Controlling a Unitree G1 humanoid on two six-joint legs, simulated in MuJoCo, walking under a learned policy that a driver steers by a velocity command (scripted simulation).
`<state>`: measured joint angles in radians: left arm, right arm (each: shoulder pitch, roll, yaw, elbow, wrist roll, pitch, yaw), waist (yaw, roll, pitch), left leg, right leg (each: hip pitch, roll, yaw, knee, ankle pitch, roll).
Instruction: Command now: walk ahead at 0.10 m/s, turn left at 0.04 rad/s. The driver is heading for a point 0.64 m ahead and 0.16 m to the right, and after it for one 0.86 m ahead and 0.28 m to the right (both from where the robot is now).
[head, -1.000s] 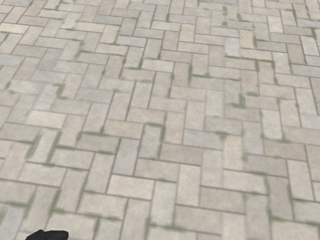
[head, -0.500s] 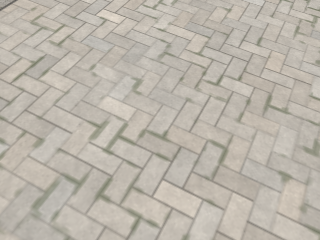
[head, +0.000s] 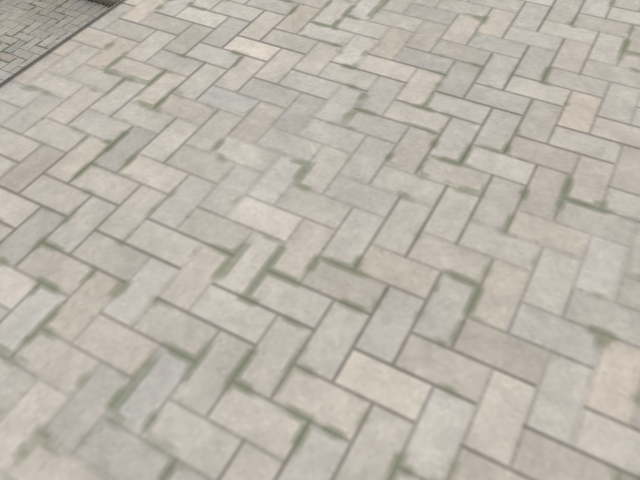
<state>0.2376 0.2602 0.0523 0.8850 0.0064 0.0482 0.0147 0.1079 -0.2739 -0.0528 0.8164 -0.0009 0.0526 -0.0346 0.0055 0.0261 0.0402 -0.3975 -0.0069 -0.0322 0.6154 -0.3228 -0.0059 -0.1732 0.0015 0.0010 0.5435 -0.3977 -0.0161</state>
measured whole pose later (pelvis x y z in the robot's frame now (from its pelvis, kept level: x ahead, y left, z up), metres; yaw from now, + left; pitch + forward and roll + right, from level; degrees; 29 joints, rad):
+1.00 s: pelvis +0.38 +0.04 -0.02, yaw -13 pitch +2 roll +1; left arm 0.05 0.25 0.05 0.69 -0.03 -0.05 -0.07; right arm 0.36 -0.27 -0.06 0.96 0.00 -0.04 -0.03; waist -0.05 -0.02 0.05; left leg 0.14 0.01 0.26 0.42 -0.49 -0.01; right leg -0.52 0.02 -0.08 0.57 -0.08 -0.14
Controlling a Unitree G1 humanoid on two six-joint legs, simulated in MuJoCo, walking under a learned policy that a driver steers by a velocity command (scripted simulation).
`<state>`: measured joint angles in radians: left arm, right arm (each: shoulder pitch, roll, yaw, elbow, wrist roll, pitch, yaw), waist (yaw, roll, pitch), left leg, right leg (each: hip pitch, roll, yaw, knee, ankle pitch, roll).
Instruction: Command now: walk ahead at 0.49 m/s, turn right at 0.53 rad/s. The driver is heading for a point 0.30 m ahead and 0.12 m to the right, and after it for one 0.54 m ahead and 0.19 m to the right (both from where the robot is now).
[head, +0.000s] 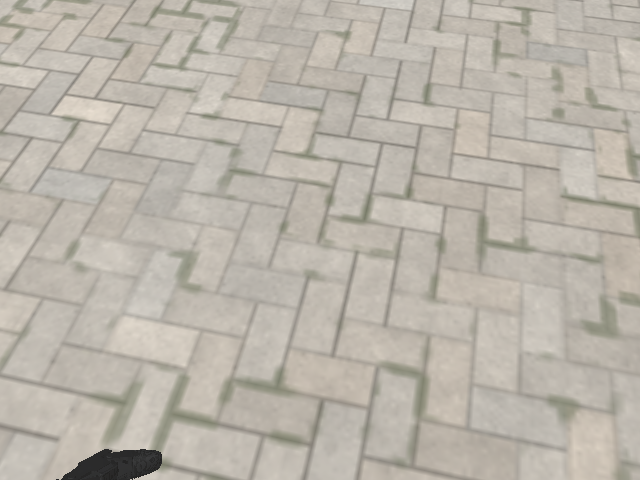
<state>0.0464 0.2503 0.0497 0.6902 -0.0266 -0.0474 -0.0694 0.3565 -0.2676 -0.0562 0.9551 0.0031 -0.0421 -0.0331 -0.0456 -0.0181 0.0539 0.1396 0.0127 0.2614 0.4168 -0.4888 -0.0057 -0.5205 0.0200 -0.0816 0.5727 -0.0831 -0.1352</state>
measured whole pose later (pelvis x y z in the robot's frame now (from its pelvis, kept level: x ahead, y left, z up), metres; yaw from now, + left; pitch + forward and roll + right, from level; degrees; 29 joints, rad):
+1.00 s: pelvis +0.28 -0.01 +0.02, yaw -37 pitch +1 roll +3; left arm 0.23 0.30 0.07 0.61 0.01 0.03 0.01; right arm 0.10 -0.33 -0.09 0.74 -0.01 0.03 -0.03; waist 0.00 0.04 0.05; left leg -0.54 0.02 0.01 1.02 -0.44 -0.05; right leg -0.31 0.00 0.04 0.55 -0.26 -0.04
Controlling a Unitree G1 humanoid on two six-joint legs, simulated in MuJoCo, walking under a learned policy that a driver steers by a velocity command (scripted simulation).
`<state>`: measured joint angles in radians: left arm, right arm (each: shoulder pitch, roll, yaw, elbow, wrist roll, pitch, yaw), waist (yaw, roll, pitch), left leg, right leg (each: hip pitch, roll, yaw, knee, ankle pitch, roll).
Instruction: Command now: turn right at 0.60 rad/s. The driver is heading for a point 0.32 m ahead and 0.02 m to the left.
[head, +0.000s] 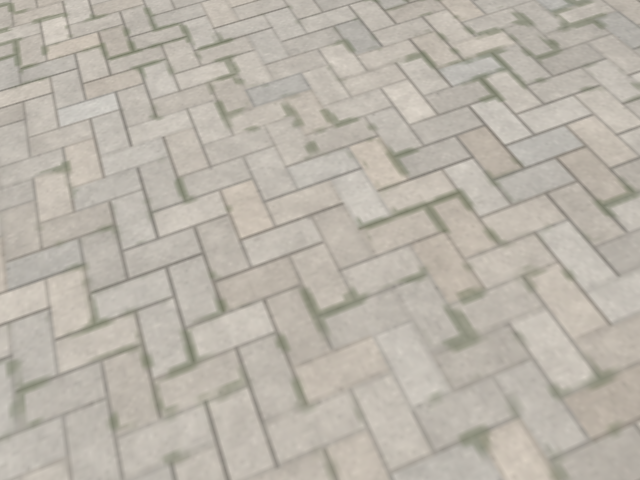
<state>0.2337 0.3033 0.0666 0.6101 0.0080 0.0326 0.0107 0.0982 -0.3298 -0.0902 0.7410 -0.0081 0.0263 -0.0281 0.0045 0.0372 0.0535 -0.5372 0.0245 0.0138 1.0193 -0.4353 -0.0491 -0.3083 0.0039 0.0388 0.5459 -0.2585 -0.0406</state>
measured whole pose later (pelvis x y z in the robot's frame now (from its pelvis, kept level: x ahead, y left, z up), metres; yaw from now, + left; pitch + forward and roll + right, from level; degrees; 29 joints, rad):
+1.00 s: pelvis -0.01 -0.01 +0.00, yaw -13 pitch -1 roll +0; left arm 0.19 0.23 0.03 0.70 0.02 0.01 0.03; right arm 0.20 -0.29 -0.04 0.82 0.00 0.01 -0.02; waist -0.03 0.02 0.03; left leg -0.25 0.04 -0.06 0.54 -0.28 -0.06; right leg -0.20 0.03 0.02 0.54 -0.32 -0.02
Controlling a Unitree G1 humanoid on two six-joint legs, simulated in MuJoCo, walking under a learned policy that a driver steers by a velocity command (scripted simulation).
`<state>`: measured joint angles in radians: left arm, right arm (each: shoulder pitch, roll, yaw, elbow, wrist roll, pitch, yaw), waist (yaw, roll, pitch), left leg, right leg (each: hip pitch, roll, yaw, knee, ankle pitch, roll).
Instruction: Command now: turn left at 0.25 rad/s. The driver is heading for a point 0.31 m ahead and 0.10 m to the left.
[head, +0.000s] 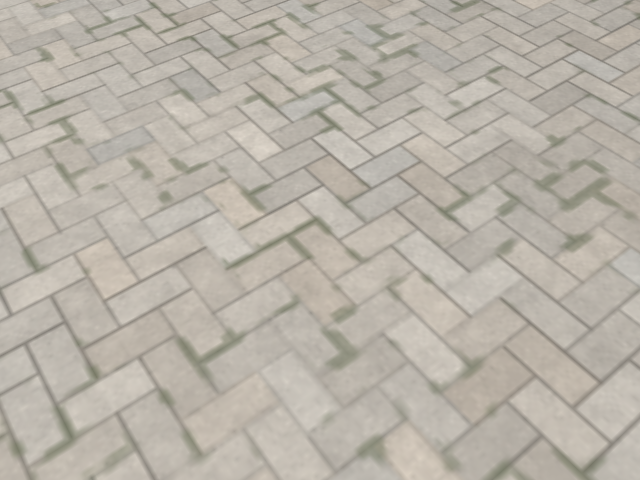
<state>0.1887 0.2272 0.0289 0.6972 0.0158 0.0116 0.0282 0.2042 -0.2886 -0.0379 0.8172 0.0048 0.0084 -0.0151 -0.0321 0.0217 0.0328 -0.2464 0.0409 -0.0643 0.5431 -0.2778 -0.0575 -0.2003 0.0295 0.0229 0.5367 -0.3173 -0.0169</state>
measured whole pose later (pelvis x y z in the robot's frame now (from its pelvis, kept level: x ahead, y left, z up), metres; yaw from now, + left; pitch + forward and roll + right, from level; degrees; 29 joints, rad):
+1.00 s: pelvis +0.04 +0.02 +0.01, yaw +28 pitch +1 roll +1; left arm 0.25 0.26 0.04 0.77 -0.01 -0.04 0.02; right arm 0.22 -0.33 -0.06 0.67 0.00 0.02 -0.02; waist 0.02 0.04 0.00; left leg -0.42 -0.05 -0.09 0.94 -0.39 -0.06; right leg -0.16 0.02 0.07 0.37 -0.22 -0.03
